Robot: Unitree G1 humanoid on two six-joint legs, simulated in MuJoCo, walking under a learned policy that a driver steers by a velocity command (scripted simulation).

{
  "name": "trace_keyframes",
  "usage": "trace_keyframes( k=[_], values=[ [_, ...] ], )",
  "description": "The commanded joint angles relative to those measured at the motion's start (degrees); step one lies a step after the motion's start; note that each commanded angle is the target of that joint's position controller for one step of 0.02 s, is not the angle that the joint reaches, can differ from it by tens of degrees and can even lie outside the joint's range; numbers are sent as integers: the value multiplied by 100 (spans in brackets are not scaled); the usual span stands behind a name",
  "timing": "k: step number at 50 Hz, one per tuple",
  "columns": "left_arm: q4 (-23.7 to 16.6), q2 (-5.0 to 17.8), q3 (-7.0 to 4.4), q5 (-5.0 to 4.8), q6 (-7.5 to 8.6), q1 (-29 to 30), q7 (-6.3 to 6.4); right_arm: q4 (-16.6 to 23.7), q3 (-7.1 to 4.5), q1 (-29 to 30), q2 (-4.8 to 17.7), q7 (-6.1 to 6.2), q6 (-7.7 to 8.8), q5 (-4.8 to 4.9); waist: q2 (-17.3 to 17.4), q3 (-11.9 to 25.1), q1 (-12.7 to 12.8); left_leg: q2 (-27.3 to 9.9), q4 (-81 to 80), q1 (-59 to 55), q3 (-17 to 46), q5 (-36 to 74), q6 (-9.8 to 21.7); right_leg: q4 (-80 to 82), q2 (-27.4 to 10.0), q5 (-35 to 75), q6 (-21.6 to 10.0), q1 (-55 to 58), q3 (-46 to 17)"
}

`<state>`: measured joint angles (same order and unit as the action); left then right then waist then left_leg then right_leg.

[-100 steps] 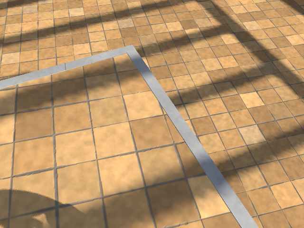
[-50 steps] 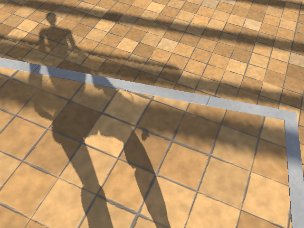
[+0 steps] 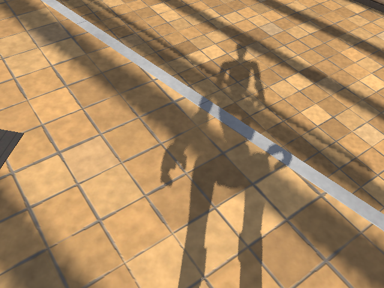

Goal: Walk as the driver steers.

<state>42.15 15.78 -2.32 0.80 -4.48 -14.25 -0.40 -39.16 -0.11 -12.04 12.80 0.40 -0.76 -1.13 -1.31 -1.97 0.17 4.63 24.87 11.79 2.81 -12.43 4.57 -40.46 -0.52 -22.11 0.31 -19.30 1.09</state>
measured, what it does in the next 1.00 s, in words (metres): steps on the spot: right foot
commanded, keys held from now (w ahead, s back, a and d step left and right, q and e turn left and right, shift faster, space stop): no key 1.00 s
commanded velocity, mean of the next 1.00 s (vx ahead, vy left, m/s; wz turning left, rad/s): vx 0.00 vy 0.00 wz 0.03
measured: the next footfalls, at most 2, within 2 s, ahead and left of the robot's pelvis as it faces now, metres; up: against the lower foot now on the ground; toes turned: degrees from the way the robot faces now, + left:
right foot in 0.06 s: +0.05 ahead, -0.12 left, +0.00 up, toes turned -1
left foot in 1.60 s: +0.14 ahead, +0.10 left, +0.00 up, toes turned +2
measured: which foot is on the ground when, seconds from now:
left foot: down 0.00-1.00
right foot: up 0.00-0.04, down 0.06-1.00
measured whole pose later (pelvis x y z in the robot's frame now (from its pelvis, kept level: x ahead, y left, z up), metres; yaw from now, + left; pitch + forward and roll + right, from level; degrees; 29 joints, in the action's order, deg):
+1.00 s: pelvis +0.02 -0.03 +0.00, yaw +0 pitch -2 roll +0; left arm 58.9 11.6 -0.9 0.8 -0.2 -16.3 1.8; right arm -62.3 0.3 -14.1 10.9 2.2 0.1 -0.3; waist -0.4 -1.9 0.6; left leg 3.7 19.1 5.6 3.3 -11.5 2.0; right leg -20.9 1.4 -12.3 -2.2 -6.8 1.0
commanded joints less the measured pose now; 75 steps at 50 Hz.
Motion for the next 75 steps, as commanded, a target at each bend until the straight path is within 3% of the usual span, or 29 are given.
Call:
trace_keyframes(
  k=[1, 2, 3, 4, 5, 6, 7, 9, 14, 21, 43, 63, 66, 68, 70, 71, 73, 75],
  values=[
    [-347, 251, -34, -32, 128, 39, 77, 204, -182, 23, 757, 43, 58, -6, 789, 269, -21, -1401, -481, -136, 1333, 1283, 623, 1088, 115, 234, -144, 413, 68],
    [-275, 164, 4, -15, 182, -133, 105, 185, -151, 116, 698, 61, 64, 36, 632, 312, 134, -1335, -387, 100, 1298, 1258, 470, 1833, 57, 972, -190, 968, 29],
    [-246, 225, 17, 48, 262, -209, 145, 157, -91, 33, 548, 70, 112, 49, 424, 465, 147, -1270, -380, 432, 1302, 1029, 229, 2143, -288, 1548, -221, 1623, -355],
    [-267, 448, 13, 116, 351, -313, 178, 151, -35, -90, 367, 53, 159, 41, 32, 620, 89, -1057, -178, 701, 1092, 556, 17, 2261, -981, 2047, -312, 2092, -1003],
    [-277, 769, -58, 9, 389, 172, 129, 31, -68, -413, 359, 21, 108, 75, -592, 297, -315, -460, -495, 307, 623, -94, -90, 2061, -1098, 2069, -540, 1145, -1178],
    [-332, 519, -13, -13, 406, 318, 62, -96, -95, -293, 538, 10, 74, -8, -486, 176, -165, -514, -580, -98, 622, 15, -116, 2059, -923, 1716, -480, 823, -1025],
    [-311, 410, 16, -11, 420, 279, 35, -146, -135, -154, 622, -6, 72, -17, -411, 44, -44, -558, -585, -125, 666, 225, -84, 2010, -694, 1559, -343, 786, -769],
    [-217, 417, 9, -22, 429, 70, 84, -212, -167, -95, 653, -16, 94, 8, -336, 93, 45, -633, -501, -171, 689, 625, -55, 1973, -546, 1592, -269, 903, -619],
    [-107, 351, 6, -18, 444, 26, 127, -477, -129, -140, 440, 47, 145, 39, 47, 142, 59, -651, -609, -119, 687, 656, -111, 1909, -560, 1640, -315, 1083, -600],
    [159, 358, -9, -2, 466, -36, 157, -844, -162, -200, 519, 84, 135, 46, 168, 90, 51, -702, -653, -302, 697, 865, -136, 2008, -557, 1689, -361, 1049, -610],
    [1334, 218, 17, 5, 469, -372, 222, -2020, -77, -331, 415, 181, 119, 83, 102, -97, 37, -812, -852, -466, 626, 885, -147, 2300, -541, 1686, -389, 1139, -627],
    [1971, -94, 90, -16, 468, -608, 262, -2532, 68, -654, 119, 238, 151, 77, 140, -229, 40, -835, -811, -314, 567, 769, -193, 2339, -484, 1695, -410, 1195, -622],
    [2007, 72, -9, 6, 417, -731, 241, -2507, 17, -722, 182, 233, 116, 52, 26, -226, 82, -519, -445, 11, 389, -1060, -21, 2257, -275, -492, -579, 1095, -654],
    [2020, 188, -83, 19, 360, -1038, 219, -2334, -8, -512, 153, 178, 100, -25, -206, -698, 245, -311, 185, 1013, 287, -2209, 78, 2526, -603, -2173, -940, 931, -1351],
    [2147, 299, -157, 47, 359, -1503, 224, -2085, 36, -208, -138, 92, 183, -99, -715, -975, 382, -221, 1260, 1666, -332, -1594, -1, 3247, -1486, -2913, -1458, 1072, -2582],
    [2120, 356, -205, 65, 386, -1485, 221, -1997, 8, -69, -74, 60, 236, -104, -604, -1051, 392, -434, 1719, 1825, -368, -1314, -19, 3473, -1766, -2696, -1630, 987, -2893],
    [2024, 404, -251, 108, 487, -1336, 190, -1820, -68, 69, 88, -21, 336, -69, -295, -866, 283, -622, 2212, 2052, -238, -1439, -48, 3585, -1832, -1960, -1667, 1137, -2831],
    [1927, 390, -267, 61, 567, -1054, 168, -1721, -93, 26, 45, -93, 414, -14, -336, -698, 105, -637, 1709, 1609, -352, -1364, -77, 3475, -1525, -1305, -1435, 991, -2139]
  ],
)
Over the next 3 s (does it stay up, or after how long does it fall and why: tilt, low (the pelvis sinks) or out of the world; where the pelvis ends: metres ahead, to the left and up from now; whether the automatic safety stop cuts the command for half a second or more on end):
stays up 0.79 0.13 0.00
